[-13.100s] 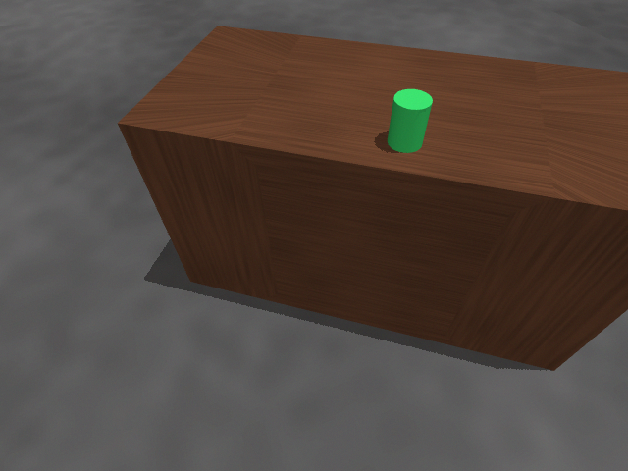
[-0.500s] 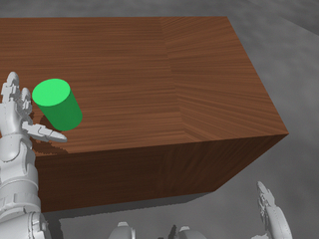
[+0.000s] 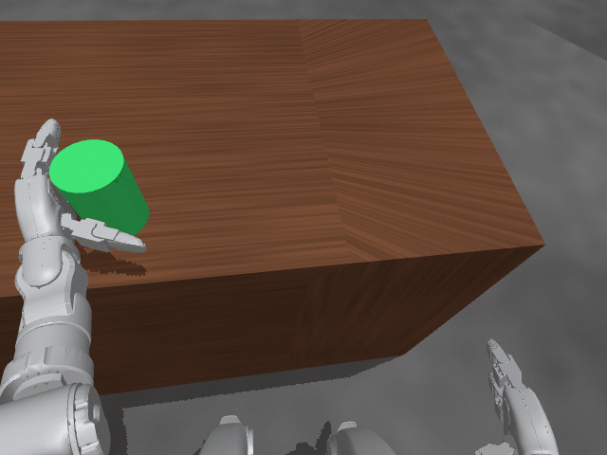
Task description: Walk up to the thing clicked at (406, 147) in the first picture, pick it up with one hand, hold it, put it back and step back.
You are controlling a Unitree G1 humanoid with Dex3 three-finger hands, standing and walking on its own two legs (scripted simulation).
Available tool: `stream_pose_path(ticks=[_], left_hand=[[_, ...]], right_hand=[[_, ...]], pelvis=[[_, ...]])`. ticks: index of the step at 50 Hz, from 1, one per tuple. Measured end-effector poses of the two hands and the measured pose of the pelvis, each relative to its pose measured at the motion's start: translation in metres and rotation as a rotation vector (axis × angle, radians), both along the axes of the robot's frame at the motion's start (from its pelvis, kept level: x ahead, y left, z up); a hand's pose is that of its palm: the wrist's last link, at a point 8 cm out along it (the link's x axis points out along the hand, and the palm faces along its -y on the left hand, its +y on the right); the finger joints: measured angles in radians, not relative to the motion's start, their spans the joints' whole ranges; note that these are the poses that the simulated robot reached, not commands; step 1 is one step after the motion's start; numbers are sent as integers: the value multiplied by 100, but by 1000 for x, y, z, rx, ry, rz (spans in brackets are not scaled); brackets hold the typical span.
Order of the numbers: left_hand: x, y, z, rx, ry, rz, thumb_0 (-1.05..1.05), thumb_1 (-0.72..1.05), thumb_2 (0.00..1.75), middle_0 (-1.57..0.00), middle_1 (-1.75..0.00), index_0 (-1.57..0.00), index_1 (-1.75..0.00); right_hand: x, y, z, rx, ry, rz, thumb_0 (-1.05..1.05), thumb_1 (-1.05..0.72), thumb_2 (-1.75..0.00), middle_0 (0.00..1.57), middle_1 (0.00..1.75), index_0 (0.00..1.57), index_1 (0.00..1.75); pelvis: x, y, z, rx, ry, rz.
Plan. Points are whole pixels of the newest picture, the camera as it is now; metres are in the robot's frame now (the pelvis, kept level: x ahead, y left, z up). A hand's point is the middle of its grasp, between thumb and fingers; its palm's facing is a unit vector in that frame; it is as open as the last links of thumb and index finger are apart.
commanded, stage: close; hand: left
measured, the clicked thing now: (104, 193) +0.44 +0.24 +0.05
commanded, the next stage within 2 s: settle in 0.56 s
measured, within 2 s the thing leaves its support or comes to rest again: leaves its support in 1.06 s
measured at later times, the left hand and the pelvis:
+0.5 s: hand (98, 196) +0.43 +0.24 +0.06, palm faces +0.27 -0.96 +0.01, open 11.1 cm; pelvis +0.01 +0.01 +0.00, yaw +0 degrees
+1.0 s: hand (106, 201) +0.42 +0.23 +0.06, palm faces +0.24 -0.97 -0.04, open 10.8 cm; pelvis +0.01 +0.01 +0.01, yaw +0 degrees
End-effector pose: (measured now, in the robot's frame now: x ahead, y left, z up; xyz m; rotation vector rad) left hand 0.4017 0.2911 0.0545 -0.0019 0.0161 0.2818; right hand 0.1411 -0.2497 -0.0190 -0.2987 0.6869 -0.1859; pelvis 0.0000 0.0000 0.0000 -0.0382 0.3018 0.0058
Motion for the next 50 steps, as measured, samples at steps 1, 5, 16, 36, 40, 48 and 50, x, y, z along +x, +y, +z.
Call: stream_pose_path(ticks=[1, 5, 16, 36, 40, 48, 50], left_hand=[[2, 1, 0, 2, -1, 1, -2, -60, 5, -26, -12, -26, -13], [8, 2, 1, -5, -7, -8, -2, -58, 8, -34, -18, -34, -18], [3, -1, 0, -3, -8, -22, -1, -43, 27, -60, -41, -60, -42], [-3, -3, 2, 0, -10, -11, 0, -35, 93, -68, -84, -70, -85], [-4, -5, 3, 4, -3, -7, 0, -39, 98, -66, -91, -67, -92], [-10, -11, 6, 22, 36, -28, 0, -39, 99, -65, -93, -66, -94], [-12, -13, 8, 27, 44, -35, 0, -40, 100, -65, -94, -66, -95]], right_hand=[[1, 0, 1, -4, -3, 1, -1, 52, -5, 5, 5, 5, 5], [2, -1, 6, -17, -13, 5, -1, 51, -5, 5, 5, 5, 5], [1, 7, 6, 0, 4, 8, -1, 51, -5, 5, 5, 5, 5], [3, 11, -2, 25, 30, 0, -1, 51, -5, 5, 5, 5, 5], [5, 13, -1, 30, 25, 3, -1, 52, -6, 5, 5, 5, 5], [10, 13, 1, 34, 18, -1, -1, 51, -6, 5, 5, 5, 5], [11, 12, 1, 38, 16, -6, -1, 51, -6, 5, 5, 5, 5]], pelvis=[[0, 0, 0, 0, 3, 0], [0, 1, -1, -2, 8, 0], [5, 6, 1, -7, 7, -2], [8, 9, 2, -4, -3, -4], [8, 8, 3, -1, -8, -5], [11, 7, 8, 2, -28, -4], [11, 6, 9, 3, -37, -3]])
